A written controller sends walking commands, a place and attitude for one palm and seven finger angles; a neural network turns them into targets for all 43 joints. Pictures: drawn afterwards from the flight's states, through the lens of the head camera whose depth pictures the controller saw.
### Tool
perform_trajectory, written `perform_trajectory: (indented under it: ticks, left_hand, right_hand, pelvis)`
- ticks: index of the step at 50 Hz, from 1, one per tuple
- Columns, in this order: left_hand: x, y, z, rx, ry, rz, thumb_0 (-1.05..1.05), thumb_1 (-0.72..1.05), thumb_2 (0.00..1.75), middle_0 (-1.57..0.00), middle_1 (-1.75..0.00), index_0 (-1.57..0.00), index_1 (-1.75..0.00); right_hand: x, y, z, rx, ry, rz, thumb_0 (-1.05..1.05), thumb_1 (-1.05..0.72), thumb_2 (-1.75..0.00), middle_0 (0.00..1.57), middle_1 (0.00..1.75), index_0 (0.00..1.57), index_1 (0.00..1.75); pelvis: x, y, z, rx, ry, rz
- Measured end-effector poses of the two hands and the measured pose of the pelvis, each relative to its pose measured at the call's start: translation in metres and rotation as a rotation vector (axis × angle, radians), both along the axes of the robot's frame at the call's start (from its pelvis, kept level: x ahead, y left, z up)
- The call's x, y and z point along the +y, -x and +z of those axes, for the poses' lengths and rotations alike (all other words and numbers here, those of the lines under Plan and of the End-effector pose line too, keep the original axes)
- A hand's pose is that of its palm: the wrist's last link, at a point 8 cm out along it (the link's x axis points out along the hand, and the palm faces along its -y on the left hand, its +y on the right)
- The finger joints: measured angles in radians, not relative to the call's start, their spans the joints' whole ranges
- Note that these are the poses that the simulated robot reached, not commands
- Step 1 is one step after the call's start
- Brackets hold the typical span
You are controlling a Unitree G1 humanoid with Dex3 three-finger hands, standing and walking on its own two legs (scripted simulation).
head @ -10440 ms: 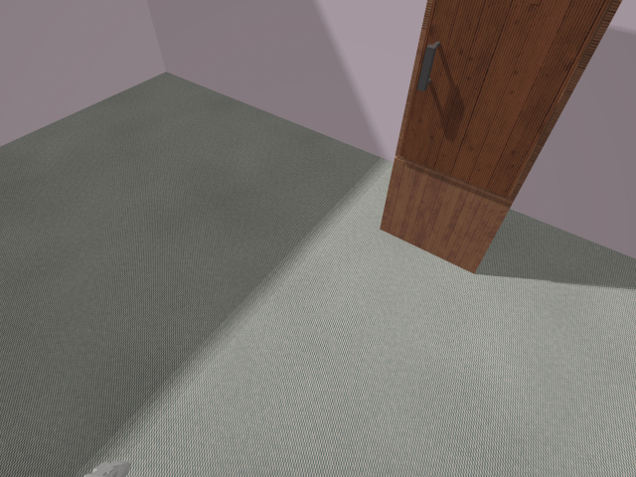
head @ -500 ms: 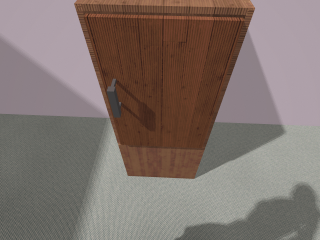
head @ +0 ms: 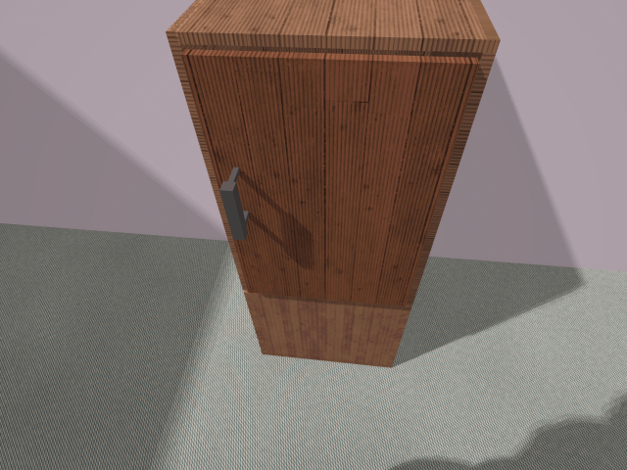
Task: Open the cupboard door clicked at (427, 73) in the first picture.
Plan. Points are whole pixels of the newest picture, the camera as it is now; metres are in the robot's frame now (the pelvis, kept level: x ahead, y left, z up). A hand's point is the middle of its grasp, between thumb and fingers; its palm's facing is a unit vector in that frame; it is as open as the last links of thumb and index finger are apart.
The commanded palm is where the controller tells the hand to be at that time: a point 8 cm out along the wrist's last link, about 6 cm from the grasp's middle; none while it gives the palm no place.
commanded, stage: come to a stop and stand still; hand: left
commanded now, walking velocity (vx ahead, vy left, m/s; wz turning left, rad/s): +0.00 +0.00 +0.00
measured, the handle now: (237, 204) +0.54 +0.17 +0.01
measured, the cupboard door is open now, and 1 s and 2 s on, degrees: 0 0 0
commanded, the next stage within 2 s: look again from close up in 0.34 s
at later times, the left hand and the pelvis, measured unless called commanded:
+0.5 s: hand out of the picture +0.01 +0.20 -0.17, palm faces +0.03 -0.98 -0.22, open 7.4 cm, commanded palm none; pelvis -0.02 +0.01 +0.01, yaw +0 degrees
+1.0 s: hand out of the picture +0.00 +0.20 -0.16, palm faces +0.04 -0.97 -0.22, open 7.4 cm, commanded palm +0.07 +0.25 -0.06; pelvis -0.02 +0.01 +0.01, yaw +1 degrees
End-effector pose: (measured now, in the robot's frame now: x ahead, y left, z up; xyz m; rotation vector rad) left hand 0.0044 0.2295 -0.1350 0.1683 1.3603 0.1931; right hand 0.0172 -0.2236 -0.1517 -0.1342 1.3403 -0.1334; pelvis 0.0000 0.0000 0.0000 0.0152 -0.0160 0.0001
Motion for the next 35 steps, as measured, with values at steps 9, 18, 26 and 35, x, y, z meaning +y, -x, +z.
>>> perform_trajectory:
  ticks: [9, 18, 26, 35]
  left_hand:
    - [0.001, 0.010, 0.000, 0.004, 0.015, 0.002, 0.01, 0.91, 0.90, -0.20, -0.30, -0.20, -0.30]
    - [0.008, 0.007, 0.000, -0.013, 0.017, -0.007, 0.01, 0.91, 0.90, -0.20, -0.30, -0.20, -0.30]
    - [0.015, 0.003, 0.001, -0.033, 0.013, -0.017, 0.01, 0.91, 0.90, -0.20, -0.30, -0.20, -0.30]
    - [0.018, 0.004, 0.002, -0.035, 0.011, -0.016, 0.01, 0.91, 0.90, -0.20, -0.30, -0.20, -0.30]
  right_hand:
    - [0.009, 0.031, 0.003, 0.066, -0.012, -0.004, 0.00, -0.91, -0.90, 0.20, 0.30, 0.20, 0.30]
    - [0.017, 0.049, 0.007, 0.093, -0.012, -0.014, 0.00, -0.91, -0.90, 0.20, 0.30, 0.20, 0.30]
    - [0.018, 0.048, 0.009, 0.074, -0.003, -0.018, 0.00, -0.91, -0.90, 0.20, 0.30, 0.20, 0.30]
    - [0.016, 0.041, 0.010, 0.051, 0.005, -0.006, 0.00, -0.91, -0.90, 0.20, 0.30, 0.20, 0.30]
  pelvis:
    - [0.002, 0.009, 0.003, -0.002, 0.003, 0.006]
    - [0.008, 0.015, 0.005, -0.002, 0.003, 0.005]
    - [0.011, 0.019, 0.006, -0.007, 0.002, 0.001]
    - [0.013, 0.021, 0.007, -0.006, 0.002, 0.002]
